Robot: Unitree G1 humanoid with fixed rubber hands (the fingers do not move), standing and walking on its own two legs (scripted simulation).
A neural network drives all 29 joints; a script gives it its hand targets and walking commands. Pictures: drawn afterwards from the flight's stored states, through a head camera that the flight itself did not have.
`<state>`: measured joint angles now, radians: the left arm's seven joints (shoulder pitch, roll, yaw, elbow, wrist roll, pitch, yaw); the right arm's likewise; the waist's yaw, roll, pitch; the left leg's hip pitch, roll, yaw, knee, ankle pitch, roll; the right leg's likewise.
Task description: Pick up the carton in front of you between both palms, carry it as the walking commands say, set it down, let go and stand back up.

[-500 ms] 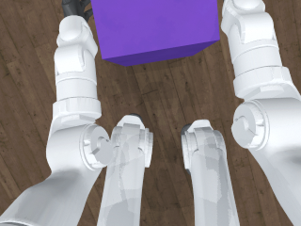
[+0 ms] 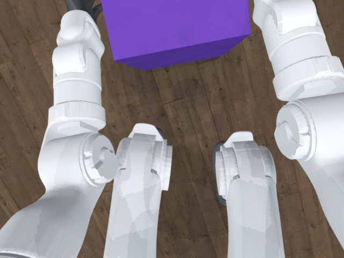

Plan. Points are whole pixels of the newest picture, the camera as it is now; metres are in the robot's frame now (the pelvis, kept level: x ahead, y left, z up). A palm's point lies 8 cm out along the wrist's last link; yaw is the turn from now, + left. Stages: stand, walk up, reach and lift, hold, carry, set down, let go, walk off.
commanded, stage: set down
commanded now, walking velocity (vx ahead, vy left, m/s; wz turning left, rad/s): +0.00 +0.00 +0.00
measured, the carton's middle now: (173, 6) +0.54 +0.07 -0.25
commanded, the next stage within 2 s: none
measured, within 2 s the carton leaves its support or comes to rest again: rests again in 0.78 s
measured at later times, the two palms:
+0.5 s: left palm (82, 14) +0.51 +0.22 -0.17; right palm out of the picture +0.57 -0.09 -0.18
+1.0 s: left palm (77, 20) +0.50 +0.24 -0.21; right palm out of the picture +0.57 -0.13 -0.21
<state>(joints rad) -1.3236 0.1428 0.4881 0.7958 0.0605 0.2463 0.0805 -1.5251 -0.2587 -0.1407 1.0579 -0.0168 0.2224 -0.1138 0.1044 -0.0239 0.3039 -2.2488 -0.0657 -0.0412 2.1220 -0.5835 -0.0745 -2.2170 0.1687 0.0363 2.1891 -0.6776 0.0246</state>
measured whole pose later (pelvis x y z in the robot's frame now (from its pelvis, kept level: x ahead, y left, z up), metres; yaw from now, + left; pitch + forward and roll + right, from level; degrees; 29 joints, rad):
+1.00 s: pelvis -0.01 +0.00 -0.02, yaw +1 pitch +33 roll +3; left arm -1.48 0.31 0.40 1.11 -0.07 0.06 0.08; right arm -1.59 -0.45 0.00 1.14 0.12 0.12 -0.07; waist 0.11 0.01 0.52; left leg -2.20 -0.02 0.01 2.20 -0.58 -0.04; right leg -2.18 0.10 0.02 2.27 -0.68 0.00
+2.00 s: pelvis +0.01 +0.01 +0.19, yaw +1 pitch +48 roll +1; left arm -1.19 0.22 0.38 0.78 -0.05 0.24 0.07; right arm -1.39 -0.40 -0.19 1.00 -0.01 0.25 0.01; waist 0.12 -0.04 -0.02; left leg -1.84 -0.03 -0.02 1.38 -0.38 -0.02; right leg -1.80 0.07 0.04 1.43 -0.46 0.00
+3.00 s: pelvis +0.11 +0.01 +0.38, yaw +2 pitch +9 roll +0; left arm 0.18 0.19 0.04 0.44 -0.02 0.01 -0.07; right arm 0.07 -0.19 -0.09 0.53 -0.03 0.00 0.02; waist 0.05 0.02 0.02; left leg -0.41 -0.04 -0.05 0.49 -0.23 0.00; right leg -0.36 0.03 0.05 0.50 -0.29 -0.01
